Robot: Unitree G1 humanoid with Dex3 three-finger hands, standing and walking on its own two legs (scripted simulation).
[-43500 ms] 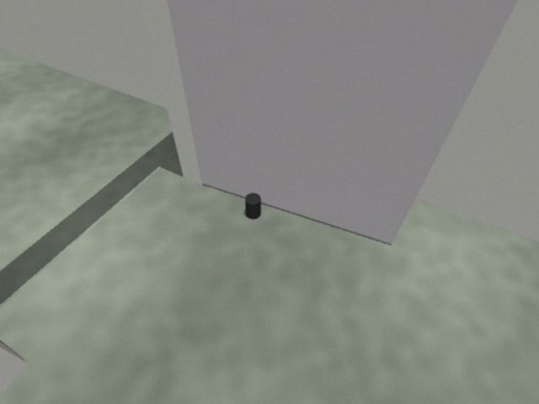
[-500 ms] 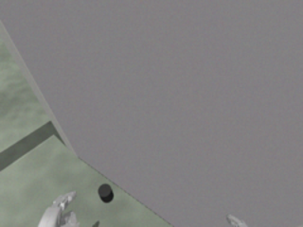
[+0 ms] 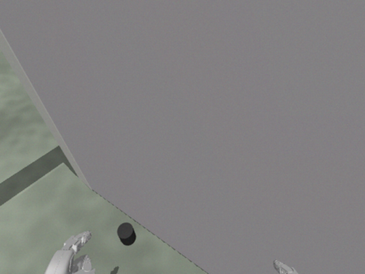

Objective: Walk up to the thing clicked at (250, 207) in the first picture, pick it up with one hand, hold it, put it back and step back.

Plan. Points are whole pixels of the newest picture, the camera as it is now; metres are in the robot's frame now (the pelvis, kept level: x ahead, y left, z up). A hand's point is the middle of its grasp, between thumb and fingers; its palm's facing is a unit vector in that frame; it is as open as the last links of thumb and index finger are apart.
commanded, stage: home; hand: left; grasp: from above
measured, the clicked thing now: (126, 234) +0.43 +0.25 -0.66
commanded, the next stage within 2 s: stand in 0.64 s
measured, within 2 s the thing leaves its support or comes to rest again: neither
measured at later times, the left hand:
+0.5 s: hand (93, 273) +0.17 +0.18 -0.05, palm faces +0.03 -0.98 -0.20, open 7.4 cm
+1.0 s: hand out of the picture +0.12 +0.24 -0.10, palm faces +0.03 -0.94 -0.33, open 7.4 cm
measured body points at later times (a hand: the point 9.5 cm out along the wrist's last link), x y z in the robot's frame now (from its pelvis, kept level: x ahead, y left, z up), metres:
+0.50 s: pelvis +0.00 +0.00 +0.00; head +0.03 +0.00 +0.45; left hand +0.16 +0.23 -0.03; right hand +0.11 -0.24 -0.09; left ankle +0.01 +0.11 -0.68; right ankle +0.00 -0.14 -0.68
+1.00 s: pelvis +0.00 +0.01 +0.03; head +0.02 +0.01 +0.48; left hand +0.12 +0.28 -0.08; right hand +0.10 -0.28 -0.09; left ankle +0.01 +0.11 -0.68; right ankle +0.00 -0.14 -0.68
